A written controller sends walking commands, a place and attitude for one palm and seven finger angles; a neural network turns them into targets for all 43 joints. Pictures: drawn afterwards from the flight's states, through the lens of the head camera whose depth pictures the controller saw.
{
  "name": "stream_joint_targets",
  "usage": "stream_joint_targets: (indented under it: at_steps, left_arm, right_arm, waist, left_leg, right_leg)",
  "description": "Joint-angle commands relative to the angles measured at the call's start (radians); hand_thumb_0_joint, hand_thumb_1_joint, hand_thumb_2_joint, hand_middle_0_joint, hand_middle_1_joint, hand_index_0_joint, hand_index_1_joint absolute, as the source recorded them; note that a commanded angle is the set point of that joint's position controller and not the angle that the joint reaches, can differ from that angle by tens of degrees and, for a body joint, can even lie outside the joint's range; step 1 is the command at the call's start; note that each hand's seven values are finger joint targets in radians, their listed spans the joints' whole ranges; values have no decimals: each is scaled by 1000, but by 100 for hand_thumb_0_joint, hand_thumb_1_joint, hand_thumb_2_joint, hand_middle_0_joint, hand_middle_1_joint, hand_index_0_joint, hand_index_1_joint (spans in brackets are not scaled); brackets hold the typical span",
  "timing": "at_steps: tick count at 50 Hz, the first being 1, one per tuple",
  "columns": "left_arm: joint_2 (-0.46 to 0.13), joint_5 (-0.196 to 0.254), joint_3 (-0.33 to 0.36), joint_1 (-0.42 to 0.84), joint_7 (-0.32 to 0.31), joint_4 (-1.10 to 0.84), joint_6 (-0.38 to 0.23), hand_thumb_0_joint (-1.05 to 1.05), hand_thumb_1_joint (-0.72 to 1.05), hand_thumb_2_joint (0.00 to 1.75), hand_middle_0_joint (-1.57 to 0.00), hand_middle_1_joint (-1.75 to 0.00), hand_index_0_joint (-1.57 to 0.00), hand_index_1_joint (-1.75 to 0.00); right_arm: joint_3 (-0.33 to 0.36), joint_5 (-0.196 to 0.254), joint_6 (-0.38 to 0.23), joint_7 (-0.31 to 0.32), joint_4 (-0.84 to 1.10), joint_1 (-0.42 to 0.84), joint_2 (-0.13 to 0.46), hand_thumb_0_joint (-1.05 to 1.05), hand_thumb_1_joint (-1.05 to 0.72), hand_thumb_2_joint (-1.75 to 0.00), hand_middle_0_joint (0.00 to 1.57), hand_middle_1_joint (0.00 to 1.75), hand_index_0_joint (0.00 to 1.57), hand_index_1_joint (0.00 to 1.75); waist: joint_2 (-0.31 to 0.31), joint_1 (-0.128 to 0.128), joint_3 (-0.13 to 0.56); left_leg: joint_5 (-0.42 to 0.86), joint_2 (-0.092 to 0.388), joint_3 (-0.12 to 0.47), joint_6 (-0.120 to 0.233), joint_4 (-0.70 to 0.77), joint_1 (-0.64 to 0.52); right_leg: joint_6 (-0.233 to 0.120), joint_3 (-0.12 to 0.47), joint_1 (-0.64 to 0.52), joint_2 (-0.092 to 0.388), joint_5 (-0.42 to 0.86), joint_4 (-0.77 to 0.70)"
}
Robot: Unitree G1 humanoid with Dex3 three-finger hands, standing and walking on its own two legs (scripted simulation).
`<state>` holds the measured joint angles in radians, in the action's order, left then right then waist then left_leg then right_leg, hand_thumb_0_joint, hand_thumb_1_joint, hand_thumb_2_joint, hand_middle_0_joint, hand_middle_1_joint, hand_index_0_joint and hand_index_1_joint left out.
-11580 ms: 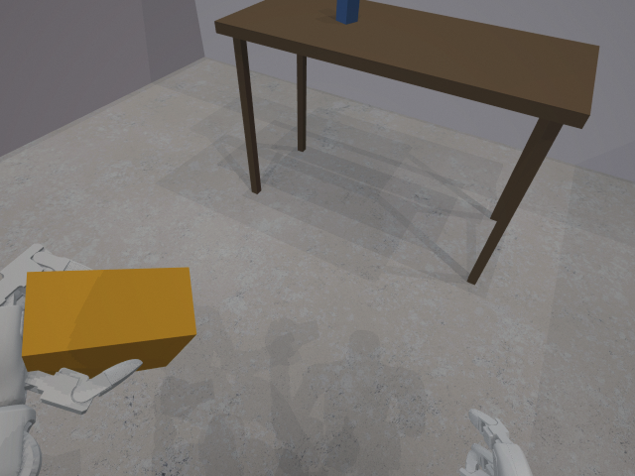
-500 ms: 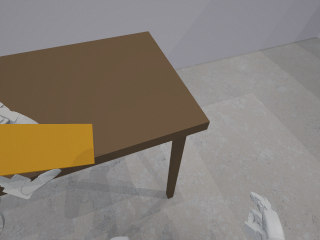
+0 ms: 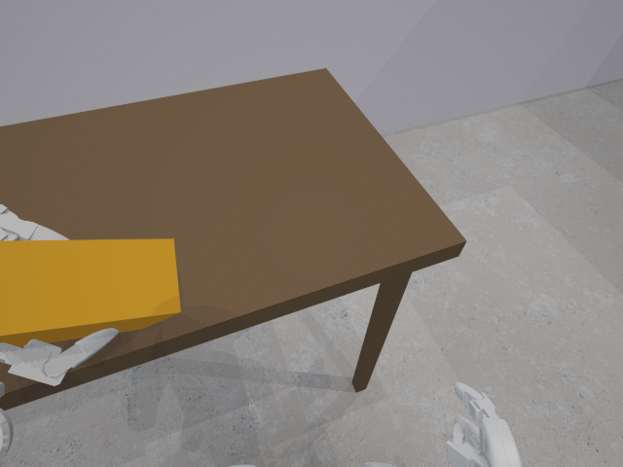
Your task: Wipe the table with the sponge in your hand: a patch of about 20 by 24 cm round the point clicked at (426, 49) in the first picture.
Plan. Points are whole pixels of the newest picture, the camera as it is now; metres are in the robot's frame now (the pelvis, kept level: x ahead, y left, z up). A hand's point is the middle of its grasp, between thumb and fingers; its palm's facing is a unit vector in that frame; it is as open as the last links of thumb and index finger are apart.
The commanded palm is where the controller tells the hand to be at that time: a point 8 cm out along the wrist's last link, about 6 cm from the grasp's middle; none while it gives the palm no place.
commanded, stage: shuffle to correct the standing spot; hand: left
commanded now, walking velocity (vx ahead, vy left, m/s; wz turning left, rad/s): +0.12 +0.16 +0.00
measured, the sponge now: (110, 293) +0.24 +0.21 +0.17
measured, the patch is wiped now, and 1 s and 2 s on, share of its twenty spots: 0.00 0.00 0.00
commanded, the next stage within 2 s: come to a stop and stand still in 0.46 s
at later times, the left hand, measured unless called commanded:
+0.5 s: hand out of the picture +0.23 +0.32 +0.19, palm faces +0.41 -0.80 -0.44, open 10.4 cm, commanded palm +0.16 +0.36 +0.20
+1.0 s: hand out of the picture +0.24 +0.34 +0.19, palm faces +0.36 -0.85 -0.39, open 10.4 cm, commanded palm +0.18 +0.38 +0.20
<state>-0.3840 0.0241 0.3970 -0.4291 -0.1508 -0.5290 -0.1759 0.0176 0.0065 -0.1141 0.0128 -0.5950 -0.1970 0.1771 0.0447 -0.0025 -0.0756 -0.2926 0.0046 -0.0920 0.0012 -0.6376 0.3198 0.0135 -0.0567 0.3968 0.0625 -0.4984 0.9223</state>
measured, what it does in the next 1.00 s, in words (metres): steps to the left: right foot, then left foot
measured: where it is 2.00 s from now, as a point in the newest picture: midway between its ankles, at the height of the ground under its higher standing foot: outside the picture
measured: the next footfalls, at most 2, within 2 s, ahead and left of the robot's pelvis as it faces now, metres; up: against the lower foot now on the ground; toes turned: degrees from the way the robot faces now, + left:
right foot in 0.06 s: +0.05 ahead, +0.00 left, +0.00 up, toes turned -2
left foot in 0.40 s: +0.04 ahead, +0.18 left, +0.00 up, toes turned -4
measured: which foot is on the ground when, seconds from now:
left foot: down 0.00-0.06, up 0.08-0.38, down 0.40-1.00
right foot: up 0.00-0.04, down 0.06-1.00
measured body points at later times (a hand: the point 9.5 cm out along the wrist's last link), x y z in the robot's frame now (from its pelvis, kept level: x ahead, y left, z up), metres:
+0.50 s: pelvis +0.00 +0.08 +0.00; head +0.02 +0.08 +0.45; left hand +0.20 +0.36 +0.21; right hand +0.17 -0.17 -0.08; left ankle +0.03 +0.23 -0.72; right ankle +0.00 -0.03 -0.70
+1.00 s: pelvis +0.02 +0.10 +0.02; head +0.04 +0.12 +0.47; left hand +0.22 +0.38 +0.21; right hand +0.20 -0.11 -0.05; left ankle +0.03 +0.22 -0.72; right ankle +0.02 +0.00 -0.72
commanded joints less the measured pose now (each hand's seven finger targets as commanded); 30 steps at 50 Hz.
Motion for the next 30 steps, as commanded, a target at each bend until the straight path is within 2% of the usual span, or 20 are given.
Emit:
stream_joint_targets:
  at_steps: [1,2,3,4,5,6,7,8,10,14,16,17,18,20,21,22,25,27,28,30]
  left_arm:
    - [-205,15,140,-13,-22,-232,-73,0,10,130,-120,-160,-120,-160]
    - [-199,11,139,3,-22,-197,-73,0,10,130,-120,-160,-120,-160]
    - [-227,7,160,17,-25,-148,-71,0,10,130,-120,-160,-120,-160]
    - [-190,27,143,12,-19,-92,-64,0,10,130,-120,-160,-120,-160]
    - [-164,26,117,35,-13,-91,-68,0,10,130,-120,-160,-120,-160]
    - [-196,29,153,17,-14,-74,-75,0,10,130,-120,-160,-120,-160]
    - [-168,28,130,4,-11,-65,-84,0,10,130,-120,-160,-120,-160]
    - [-163,17,123,4,-12,-50,-94,0,10,130,-120,-160,-120,-160]
    - [-143,9,88,29,-10,-50,-104,0,10,130,-120,-160,-120,-160]
    - [-148,3,61,83,-24,-147,-98,0,10,130,-120,-160,-120,-160]
    - [-186,8,89,91,-30,-180,-93,0,10,130,-120,-160,-120,-160]
    - [-165,6,74,87,-28,-196,-97,0,10,130,-120,-160,-120,-160]
    - [-163,7,73,107,-25,-220,-99,0,10,130,-120,-160,-120,-160]
    - [-176,3,92,101,-20,-228,-102,0,10,130,-120,-160,-120,-160]
    - [-186,9,116,38,-12,-138,-99,0,10,130,-120,-160,-120,-160]
    - [-191,6,115,42,-9,-158,-93,0,10,130,-120,-160,-120,-160]
    - [-153,8,94,43,-7,-220,-97,0,10,130,-120,-160,-120,-160]
    - [-154,11,96,32,-8,-219,-98,0,10,130,-120,-160,-120,-160]
    - [-164,7,100,45,-5,-195,-93,0,10,130,-120,-160,-120,-160]
    - [-157,23,87,47,6,-139,-69,0,10,130,-120,-160,-120,-160]
  right_arm:
    - [24,9,-58,8,149,91,160,0,-90,-90,20,30,20,30]
    - [19,6,-46,12,149,81,147,0,-90,-90,20,30,20,30]
    - [18,-1,-31,13,155,75,129,0,-90,-90,20,30,20,30]
    - [46,4,-21,4,154,55,157,0,-90,-90,20,30,20,30]
    - [50,3,-17,-4,141,61,169,0,-90,-90,20,30,20,30]
    - [40,5,-12,-7,123,66,158,0,-90,-90,20,30,20,30]
    - [29,2,-3,-4,114,55,146,0,-90,-90,20,30,20,30]
    - [19,-2,1,-2,109,55,139,0,-90,-90,20,30,20,30]
    - [21,-3,-2,9,113,62,139,0,-90,-90,20,30,20,30]
    - [29,-11,-35,23,128,94,121,0,-90,-90,20,30,20,30]
    - [40,-8,-46,34,123,93,131,0,-90,-90,20,30,20,30]
    - [43,-9,-45,39,123,74,133,0,-90,-90,20,30,20,30]
    - [52,-1,-46,40,132,63,147,0,-90,-90,20,30,20,30]
    - [67,16,-44,39,152,56,189,0,-90,-90,20,30,20,30]
    - [68,19,-47,41,148,64,183,0,-90,-90,20,30,20,30]
    - [56,5,-43,45,139,72,155,0,-90,-90,20,30,20,30]
    - [42,13,-52,34,132,72,143,0,-90,-90,20,30,20,30]
    - [26,13,-62,31,129,82,148,0,-90,-90,20,30,20,30]
    - [18,9,-61,30,126,83,139,0,-90,-90,20,30,20,30]
    - [42,13,-57,21,130,48,137,0,-90,-90,20,30,20,30]
  waist:
    - [-223,-18,186]
    - [-140,-10,179]
    - [68,-6,157]
    - [259,-17,101]
    - [193,-3,65]
    - [102,-2,85]
    - [52,-4,96]
    - [42,-1,108]
    - [100,0,122]
    - [127,-27,140]
    - [86,-13,138]
    - [48,-8,152]
    - [-24,-2,162]
    - [-227,-5,183]
    - [-270,-5,164]
    - [-340,2,143]
    - [-307,-9,155]
    - [-258,-12,182]
    - [-173,-8,181]
    - [232,-1,158]
  left_leg:
    - [163,165,117,98,162,46]
    - [-19,121,106,66,93,161]
    - [-197,19,30,18,-125,281]
    - [-206,-12,56,-17,-382,335]
    - [-121,19,147,-27,-493,346]
    - [-134,36,169,-26,-528,373]
    - [-93,61,173,-27,-539,372]
    - [-57,70,155,-27,-506,351]
    - [-24,71,105,-20,-358,264]
    - [6,10,-38,3,-12,0]
    - [30,-17,-48,7,114,-125]
    - [40,-15,-38,11,157,-133]
    - [73,22,20,29,193,-162]
    - [234,197,271,111,245,-200]
    - [189,260,368,160,320,-178]
    - [150,275,414,204,344,-125]
    - [205,203,213,163,241,-60]
    - [145,166,155,112,169,9]
    - [78,128,123,83,102,75]
    - [-85,-21,21,-3,-176,153]
  right_leg:
    - [-5,-51,-251,-31,207,-366]
    - [-29,29,-351,26,232,-482]
    - [-114,349,-358,212,148,-608]
    - [-188,626,-273,379,111,-708]
    - [-206,596,-229,379,183,-707]
    - [-228,551,-262,378,262,-657]
    - [-212,426,-281,347,354,-615]
    - [-182,309,-277,297,434,-585]
    - [-147,189,-239,250,486,-569]
    - [-125,149,-169,215,360,-564]
    - [-96,155,-116,189,272,-528]
    - [-81,110,-151,161,238,-476]
    - [-62,94,-132,116,235,-376]
    - [-5,-23,-9,-35,123,-132]
    - [7,-26,69,-61,-42,5]
    - [-3,-1,78,-36,-73,62]
    - [-16,-30,-62,-41,48,-169]
    - [-20,-48,-226,-61,191,-422]
    - [-38,20,-311,-30,275,-514]
    - [-174,458,-277,214,328,-632]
